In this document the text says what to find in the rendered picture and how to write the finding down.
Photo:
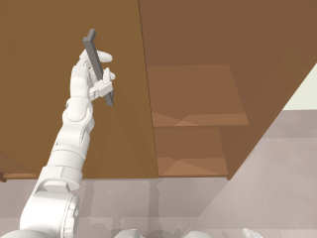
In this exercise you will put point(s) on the right robot hand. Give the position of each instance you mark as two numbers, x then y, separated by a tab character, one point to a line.
251	234

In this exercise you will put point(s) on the left robot forearm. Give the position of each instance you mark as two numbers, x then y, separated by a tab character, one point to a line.
63	171

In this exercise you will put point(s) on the wardrobe door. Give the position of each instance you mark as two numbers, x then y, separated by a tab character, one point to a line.
40	43
9	166

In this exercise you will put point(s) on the left robot hand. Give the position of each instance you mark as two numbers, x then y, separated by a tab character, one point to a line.
83	77

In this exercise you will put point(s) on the left robot upper arm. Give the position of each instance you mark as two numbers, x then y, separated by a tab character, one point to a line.
50	214

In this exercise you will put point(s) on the handle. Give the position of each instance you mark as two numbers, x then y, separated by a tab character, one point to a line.
96	64

